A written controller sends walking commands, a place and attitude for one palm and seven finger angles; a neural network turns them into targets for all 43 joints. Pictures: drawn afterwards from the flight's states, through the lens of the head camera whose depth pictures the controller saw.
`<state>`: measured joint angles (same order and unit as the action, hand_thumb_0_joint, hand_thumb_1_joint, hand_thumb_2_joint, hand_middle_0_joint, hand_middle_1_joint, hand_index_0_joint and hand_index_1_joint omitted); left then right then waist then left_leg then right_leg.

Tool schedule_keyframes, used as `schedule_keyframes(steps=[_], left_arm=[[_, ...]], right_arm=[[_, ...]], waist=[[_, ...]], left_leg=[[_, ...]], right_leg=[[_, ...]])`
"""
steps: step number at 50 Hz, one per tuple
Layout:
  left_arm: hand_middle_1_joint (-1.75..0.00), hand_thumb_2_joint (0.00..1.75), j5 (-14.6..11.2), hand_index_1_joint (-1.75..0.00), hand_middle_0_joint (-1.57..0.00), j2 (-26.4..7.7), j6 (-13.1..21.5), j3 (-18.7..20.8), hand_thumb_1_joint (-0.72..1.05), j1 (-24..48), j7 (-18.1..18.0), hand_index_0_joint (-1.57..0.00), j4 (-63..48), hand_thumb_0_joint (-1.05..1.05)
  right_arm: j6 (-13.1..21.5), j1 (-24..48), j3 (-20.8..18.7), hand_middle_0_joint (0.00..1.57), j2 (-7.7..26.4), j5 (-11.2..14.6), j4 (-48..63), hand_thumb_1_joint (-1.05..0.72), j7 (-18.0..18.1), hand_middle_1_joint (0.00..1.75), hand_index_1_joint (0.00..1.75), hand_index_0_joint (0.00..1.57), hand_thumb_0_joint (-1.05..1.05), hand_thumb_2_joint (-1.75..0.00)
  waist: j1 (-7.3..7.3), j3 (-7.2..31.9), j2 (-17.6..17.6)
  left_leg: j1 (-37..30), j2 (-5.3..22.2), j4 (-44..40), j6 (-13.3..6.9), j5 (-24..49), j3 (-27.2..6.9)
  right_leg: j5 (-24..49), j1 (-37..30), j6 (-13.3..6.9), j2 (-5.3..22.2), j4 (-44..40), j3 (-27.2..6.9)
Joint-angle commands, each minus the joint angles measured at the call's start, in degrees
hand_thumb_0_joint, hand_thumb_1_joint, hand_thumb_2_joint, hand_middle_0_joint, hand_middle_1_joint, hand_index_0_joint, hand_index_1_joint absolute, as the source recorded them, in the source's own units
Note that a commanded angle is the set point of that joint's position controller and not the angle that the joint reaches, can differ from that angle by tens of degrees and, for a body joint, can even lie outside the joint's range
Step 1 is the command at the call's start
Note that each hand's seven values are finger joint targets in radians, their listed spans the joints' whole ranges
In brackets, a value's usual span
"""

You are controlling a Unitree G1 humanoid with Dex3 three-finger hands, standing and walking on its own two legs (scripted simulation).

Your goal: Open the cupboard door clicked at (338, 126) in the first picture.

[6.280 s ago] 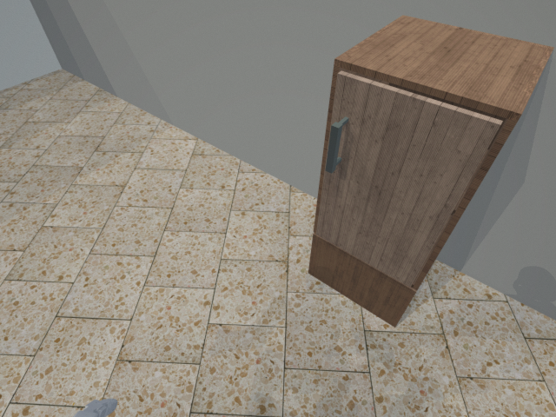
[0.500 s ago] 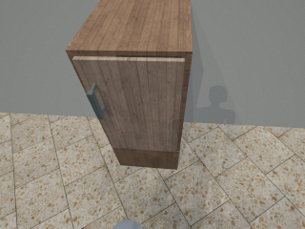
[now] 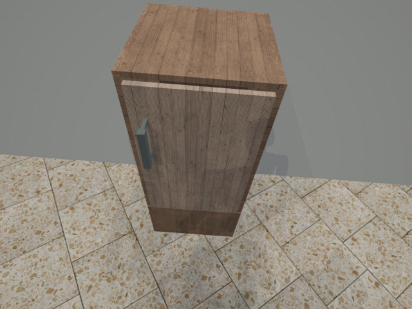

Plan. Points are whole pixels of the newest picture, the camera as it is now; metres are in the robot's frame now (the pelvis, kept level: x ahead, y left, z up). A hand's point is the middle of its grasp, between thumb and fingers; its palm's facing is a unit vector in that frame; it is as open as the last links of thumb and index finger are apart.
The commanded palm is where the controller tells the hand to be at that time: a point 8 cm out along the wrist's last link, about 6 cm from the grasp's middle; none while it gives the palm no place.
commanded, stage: come to a stop and stand still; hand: left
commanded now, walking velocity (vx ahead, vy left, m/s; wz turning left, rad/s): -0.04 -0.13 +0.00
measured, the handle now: (146, 144) +0.51 +0.20 -0.04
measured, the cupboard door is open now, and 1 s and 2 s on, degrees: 0 0 0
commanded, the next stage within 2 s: look again from close up in 0.72 s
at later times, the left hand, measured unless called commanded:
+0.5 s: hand out of the picture -0.02 +0.10 -0.18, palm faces +0.04 -0.98 -0.20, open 7.2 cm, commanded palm none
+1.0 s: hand out of the picture -0.04 +0.09 -0.17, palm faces +0.05 -0.97 -0.22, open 7.4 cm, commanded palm none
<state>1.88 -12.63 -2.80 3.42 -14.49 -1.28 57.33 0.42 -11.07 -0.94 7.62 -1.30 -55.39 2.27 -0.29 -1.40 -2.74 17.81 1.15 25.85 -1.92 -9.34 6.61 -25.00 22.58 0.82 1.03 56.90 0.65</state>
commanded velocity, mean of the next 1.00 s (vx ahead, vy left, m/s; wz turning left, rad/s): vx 0.00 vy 0.00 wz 0.00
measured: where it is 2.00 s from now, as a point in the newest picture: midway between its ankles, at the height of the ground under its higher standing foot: outside the picture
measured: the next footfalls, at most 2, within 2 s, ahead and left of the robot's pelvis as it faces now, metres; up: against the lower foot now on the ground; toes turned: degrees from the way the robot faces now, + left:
right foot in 0.20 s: +0.01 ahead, -0.09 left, +0.00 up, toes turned +1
left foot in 0.44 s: +0.01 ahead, +0.06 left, +0.00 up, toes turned +2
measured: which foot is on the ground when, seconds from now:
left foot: down 0.00-0.24, up 0.26-0.42, down 0.44-1.00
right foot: up 0.00-0.18, down 0.20-1.00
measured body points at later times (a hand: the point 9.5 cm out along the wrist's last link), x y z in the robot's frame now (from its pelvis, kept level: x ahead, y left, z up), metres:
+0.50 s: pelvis -0.02 -0.07 +0.00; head -0.01 -0.07 +0.45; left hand -0.02 +0.15 -0.16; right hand -0.05 -0.28 -0.17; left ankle -0.03 +0.08 -0.74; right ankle -0.06 -0.12 -0.74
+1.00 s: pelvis -0.02 -0.07 +0.00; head -0.02 -0.08 +0.44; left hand -0.04 +0.15 -0.16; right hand -0.01 -0.30 -0.17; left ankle -0.04 +0.06 -0.72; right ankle -0.06 -0.12 -0.74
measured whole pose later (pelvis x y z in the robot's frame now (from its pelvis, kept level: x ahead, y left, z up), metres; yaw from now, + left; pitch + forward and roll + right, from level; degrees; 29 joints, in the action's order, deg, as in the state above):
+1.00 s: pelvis -0.02 -0.07 +0.00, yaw +0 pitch -1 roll -1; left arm 1.9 -6.2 1.1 0.4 -20.7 -3.3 60.8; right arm -1.7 -16.6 -2.1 10.3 -0.5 -59.1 3.0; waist -0.1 -0.4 2.9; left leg 16.7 2.3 40.5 -0.7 -20.4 -0.4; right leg -17.9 8.9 -5.6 -4.8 27.3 6.0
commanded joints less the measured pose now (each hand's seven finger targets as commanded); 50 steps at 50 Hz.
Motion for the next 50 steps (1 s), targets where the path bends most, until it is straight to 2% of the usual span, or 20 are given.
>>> schedule_keyframes(steps=[1,6,8,9,10,11,12,13,14,18,22,26,31,40,41,42,43,45,47,50], left_arm=[[-0.3,0.9,-0.32,-0.3,-0.2,-1.21,0.28,-0.07,0.9,-1.99,0.61,-0.2,-2.86,0.0],[-0.3,0.9,-0.8,-0.3,-0.2,0.74,0.92,-0.51,0.9,-3.35,0.62,-0.2,-2.11,0.0],[-0.3,0.9,-0.7,-0.3,-0.2,0.42,1.48,-0.48,0.9,-7.68,0.38,-0.2,-0.2,0.0],[-0.3,0.9,-0.33,-0.3,-0.2,-1.51,1.84,-0.27,0.9,-8.44,-0.04,-0.2,0.08,0.0],[-0.3,0.9,-0.13,-0.3,-0.2,-4.56,2.25,-0.19,0.9,-7.6,-0.41,-0.2,-0.17,0.0],[-0.3,0.9,-0.51,-0.3,-0.2,-5.67,2.47,-0.43,0.9,-4.62,-0.51,-0.2,-1.17,0.0],[-0.3,0.9,-0.62,-0.3,-0.2,-4.72,2.85,-0.73,0.9,-2.06,-0.62,-0.2,-1.93,0.0],[-0.3,0.9,-0.63,-0.3,-0.2,-3.45,3.17,-0.92,0.9,-0.63,-0.72,-0.2,-2.0,0.0],[-0.3,0.9,-0.82,-0.3,-0.2,-2.1,3.34,-1.19,0.9,-0.23,-0.69,-0.2,-1.51,0.0],[-0.3,0.9,-1.17,-0.3,-0.2,-1.21,4.06,-1.62,0.9,-2.35,-0.41,-0.2,-0.05,0.0],[-0.3,0.9,-1.81,-0.3,-0.2,0.39,4.28,-2.09,0.9,-5.39,-0.33,-0.2,2.15,0.0],[-0.3,0.9,-1.92,-0.3,-0.2,-0.07,4.31,-1.79,0.9,-7.02,-0.59,-0.2,4.55,0.0],[-0.3,0.9,-1.53,-0.3,-0.2,0.15,4.35,-2.17,0.9,-7.33,-0.66,-0.2,5.86,0.0],[-0.3,0.9,-1.46,-0.3,-0.2,1.79,4.43,-2.42,0.9,-9.03,-0.82,-0.2,6.82,0.0],[-0.3,0.9,-0.31,-0.3,-0.2,-8.46,5.01,-2.62,0.9,-8.65,-1.76,-0.2,1.88,0.0],[-0.3,0.9,-0.7,-0.3,-0.2,-4.87,5.52,-1.6,0.9,-7.98,-1.94,-0.2,2.73,0.0],[-0.3,0.9,-0.5,-0.3,-0.2,-4.62,5.79,-1.0,0.9,-8.82,-2.19,-0.2,3.06,0.0],[-0.3,0.9,-0.47,-0.3,-0.2,-2.83,5.36,-1.19,0.9,-11.27,-2.38,-0.2,2.17,0.0],[-0.3,0.9,-0.17,-0.3,-0.2,-2.0,4.9,-1.43,0.9,-10.55,-2.55,-0.2,1.58,0.0],[-0.3,0.9,0.0,-0.3,-0.2,-2.04,4.13,-1.35,0.9,-8.9,-2.39,-0.2,-0.41,0.0]], right_arm=[[0.26,-7.45,-2.96,0.2,11.47,-0.6,0.14,-0.9,0.6,0.3,0.3,0.2,0.0,-0.9],[-0.32,-6.9,-3.36,0.2,11.61,-0.74,-1.06,-0.9,-0.14,0.3,0.3,0.2,0.0,-0.9],[-0.6,-6.25,-3.22,0.2,10.35,-0.19,-1.4,-0.9,-0.48,0.3,0.3,0.2,0.0,-0.9],[-0.77,-6.12,-2.75,0.2,7.76,0.3,-1.36,-0.9,-0.69,0.3,0.3,0.2,0.0,-0.9],[-1.06,-4.66,-1.82,0.2,4.35,0.66,-0.39,-0.9,-0.87,0.3,0.3,0.2,0.0,-0.9],[-1.46,-3.23,-1.22,0.2,3.67,0.34,0.21,-0.9,-1.24,0.3,0.3,0.2,0.0,-0.9],[-1.74,-3.0,-1.42,0.2,4.29,0.0,-0.48,-0.9,-1.53,0.3,0.3,0.2,0.0,-0.9],[-1.9,-3.59,-1.39,0.2,4.28,-0.18,-1.66,-0.9,-1.54,0.3,0.3,0.2,0.0,-0.9],[-1.96,-5.08,-1.12,0.2,4.16,-0.23,-3.27,-0.9,-1.38,0.3,0.3,0.2,0.0,-0.9],[-1.37,-8.45,-0.41,0.2,2.6,0.14,-5.78,-0.9,-1.04,0.3,0.3,0.2,0.0,-0.9],[0.21,-10.31,0.31,0.2,3.35,0.46,-7.72,-0.9,-0.12,0.3,0.3,0.2,0.0,-0.9],[0.77,-9.75,0.48,0.2,3.4,0.66,-9.08,-0.9,0.65,0.3,0.3,0.2,0.0,-0.9],[0.14,-8.5,0.43,0.2,2.77,0.95,-8.93,-0.9,0.79,0.3,0.3,0.2,0.0,-0.9],[0.03,-9.1,0.89,0.2,2.34,0.54,-9.5,-0.9,0.67,0.3,0.3,0.2,0.0,-0.9],[-1.08,-6.69,-0.78,0.2,7.58,-0.07,-2.88,-0.9,-0.27,0.3,0.3,0.2,0.0,-0.9],[-0.16,-6.86,-0.91,0.2,7.01,0.01,-1.49,-0.9,0.1,0.3,0.3,0.2,0.0,-0.9],[0.08,-6.57,-1.27,0.2,5.79,-0.17,-1.79,-0.9,0.61,0.3,0.3,0.2,0.0,-0.9],[-0.29,-7.97,-1.23,0.2,4.42,0.52,-0.77,-0.9,0.88,0.3,0.3,0.2,0.0,-0.9],[-1.03,-7.99,-1.34,0.2,4.66,0.64,-0.07,-0.9,0.63,0.3,0.3,0.2,0.0,-0.9],[-1.25,-6.33,-1.54,0.2,4.67,0.81,1.01,-0.9,0.52,0.3,0.3,0.2,0.0,-0.9]], waist=[[2.26,4.45,8.56],[1.48,3.7,11.84],[-0.48,4.89,8.17],[-0.79,3.63,2.21],[-0.6,0.67,-7.99],[-0.32,-1.4,-8.53],[0.04,-2.87,-7.53],[0.54,-5.75,-9.54],[1.03,-6.38,-6.92],[1.38,-5.56,-2.42],[0.48,-2.67,4.11],[-0.5,1.69,7.41],[0.1,-1.2,0.96],[0.23,-4.99,1.97],[1.62,-9.72,-0.47],[0.71,-3.24,3.64],[0.31,1.68,5.19],[-0.43,6.16,0.37],[0.08,2.62,-4.39],[0.31,-1.87,-2.99]], left_leg=[[-12.83,18.2,-9.55,-8.77,16.48,-16.4],[-6.57,15.01,-9.62,-6.98,5.68,-15.24],[-1.35,10.85,-6.68,-3.12,-2.61,-11.03],[4.09,7.12,-2.16,-0.25,-8.66,-7.54],[8.06,2.38,3.68,2.37,-13.31,-2.93],[6.03,1.88,6.62,2.75,-15.63,-3.49],[3.94,2.36,9.89,2.4,-14.56,-4.7],[4.23,2.52,11.99,2.07,-12.13,-5.42],[3.52,2.28,13.58,2.15,-9.93,-5.32],[-0.58,2.26,9.79,2.7,-7.34,-4.62],[-7.07,5.02,-2.2,1.72,6.25,-7.77],[-7.95,5.74,-1.6,1.52,10.78,-6.77],[-7.03,4.6,-2.73,2.38,1.36,-5.46],[-7.42,4.21,-3.92,2.07,0.97,-5.95],[-4.8,1.45,3.64,1.76,-0.8,-8.79],[-1.35,2.41,5.58,1.68,-4.63,-6.87],[0.0,1.23,8.48,1.42,-5.79,-6.98],[3.23,0.69,14.18,1.06,-10.87,-7.45],[4.87,1.17,17.37,0.57,-12.63,-7.54],[4.99,1.72,15.48,0.66,-12.82,-6.68]], right_leg=[[-3.93,3.25,0.37,1.26,-6.13,-0.4],[-1.48,-6.1,-1.09,0.07,-21.21,1.85],[8.91,-15.78,-1.7,0.1,-34.18,2.94],[9.06,-18.77,-2.94,4.62,-38.94,-2.58],[4.38,-15.42,-5.72,12.83,-44.11,-12.01],[-0.11,-8.34,-8.42,16.76,-47.51,-14.19],[-3.94,-3.64,-9.02,15.4,-48.2,-13.09],[-0.39,-2.15,-8.76,12.95,-47.67,-11.81],[4.88,-3.37,-8.82,11.58,-46.48,-9.72],[14.57,-5.05,-9.08,9.64,-42.47,-6.66],[20.17,-8.12,-5.34,5.83,-37.45,-4.71],[29.56,-15.08,-3.02,5.15,-35.69,-3.95],[27.54,-14.21,-2.16,5.67,-38.89,-4.99],[18.19,-10.93,-2.36,5.31,-42.25,-5.55],[22.61,-7.77,0.29,5.44,-41.49,-9.03],[28.58,-11.77,-0.47,10.15,-38.4,-10.6],[40.64,-17.12,-0.57,10.86,-36.87,-11.67],[47.19,-21.66,-1.44,12.63,-35.48,-11.66],[47.11,-19.35,-2.5,12.62,-35.73,-10.5],[44.29,-15.61,-7.63,11.81,-35.12,-8.85]])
